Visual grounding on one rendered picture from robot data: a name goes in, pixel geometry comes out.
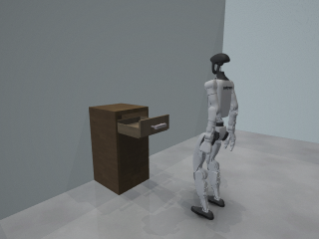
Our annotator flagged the handle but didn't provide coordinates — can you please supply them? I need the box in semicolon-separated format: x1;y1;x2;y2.
152;123;167;129

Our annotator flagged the left robot upper arm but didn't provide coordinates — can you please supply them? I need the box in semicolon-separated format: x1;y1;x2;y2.
204;80;220;115

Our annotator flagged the cabinet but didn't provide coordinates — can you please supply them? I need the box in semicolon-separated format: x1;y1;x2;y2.
89;103;150;195

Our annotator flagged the left robot forearm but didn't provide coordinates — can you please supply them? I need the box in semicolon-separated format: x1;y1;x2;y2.
204;107;218;142

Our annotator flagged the right robot upper arm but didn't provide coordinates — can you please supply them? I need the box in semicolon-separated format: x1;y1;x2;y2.
230;80;238;112

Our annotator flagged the right robot forearm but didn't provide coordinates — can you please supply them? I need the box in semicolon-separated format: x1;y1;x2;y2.
227;109;238;133

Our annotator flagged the robot left hand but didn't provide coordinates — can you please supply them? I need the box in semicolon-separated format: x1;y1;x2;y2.
198;141;212;164

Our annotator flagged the robot right hand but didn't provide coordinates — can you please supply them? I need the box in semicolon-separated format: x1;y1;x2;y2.
224;132;236;151

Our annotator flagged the drawer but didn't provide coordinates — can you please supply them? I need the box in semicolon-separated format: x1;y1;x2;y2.
117;115;169;139

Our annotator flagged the robot left foot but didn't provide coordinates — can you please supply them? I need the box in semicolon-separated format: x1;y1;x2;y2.
190;205;214;220

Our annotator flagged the robot right shin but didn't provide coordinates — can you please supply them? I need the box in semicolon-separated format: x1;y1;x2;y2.
206;165;221;200

